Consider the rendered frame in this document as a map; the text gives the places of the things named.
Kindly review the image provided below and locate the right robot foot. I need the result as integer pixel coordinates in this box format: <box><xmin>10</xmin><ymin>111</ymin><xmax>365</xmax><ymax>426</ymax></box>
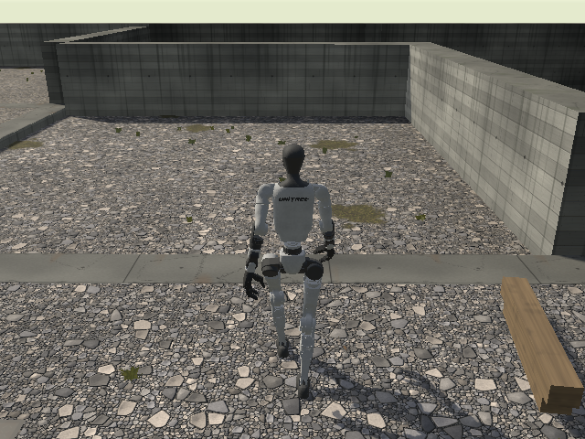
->
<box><xmin>296</xmin><ymin>373</ymin><xmax>310</xmax><ymax>399</ymax></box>

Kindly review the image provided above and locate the robot right upper arm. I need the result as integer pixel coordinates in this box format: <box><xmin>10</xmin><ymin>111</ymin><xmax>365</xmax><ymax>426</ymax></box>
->
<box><xmin>312</xmin><ymin>184</ymin><xmax>333</xmax><ymax>232</ymax></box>

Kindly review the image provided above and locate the robot left forearm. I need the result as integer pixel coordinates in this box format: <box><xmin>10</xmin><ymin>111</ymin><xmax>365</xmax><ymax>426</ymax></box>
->
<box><xmin>245</xmin><ymin>221</ymin><xmax>263</xmax><ymax>273</ymax></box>

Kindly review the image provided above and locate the robot right hand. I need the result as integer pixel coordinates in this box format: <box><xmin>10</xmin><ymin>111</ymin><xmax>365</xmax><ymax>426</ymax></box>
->
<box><xmin>313</xmin><ymin>245</ymin><xmax>335</xmax><ymax>262</ymax></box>

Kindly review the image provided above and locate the robot left hand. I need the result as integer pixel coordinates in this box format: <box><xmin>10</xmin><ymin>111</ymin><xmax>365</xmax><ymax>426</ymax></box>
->
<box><xmin>243</xmin><ymin>271</ymin><xmax>265</xmax><ymax>300</ymax></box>

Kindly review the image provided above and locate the humanoid robot head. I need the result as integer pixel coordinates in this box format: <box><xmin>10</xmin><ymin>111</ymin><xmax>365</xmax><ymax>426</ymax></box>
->
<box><xmin>278</xmin><ymin>144</ymin><xmax>309</xmax><ymax>187</ymax></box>

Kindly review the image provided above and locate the robot left upper arm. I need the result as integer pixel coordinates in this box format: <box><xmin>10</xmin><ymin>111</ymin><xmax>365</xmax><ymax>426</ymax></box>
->
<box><xmin>254</xmin><ymin>183</ymin><xmax>274</xmax><ymax>236</ymax></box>

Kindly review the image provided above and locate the robot right forearm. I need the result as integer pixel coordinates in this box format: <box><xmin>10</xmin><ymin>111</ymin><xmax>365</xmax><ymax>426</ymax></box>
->
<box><xmin>323</xmin><ymin>220</ymin><xmax>335</xmax><ymax>250</ymax></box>

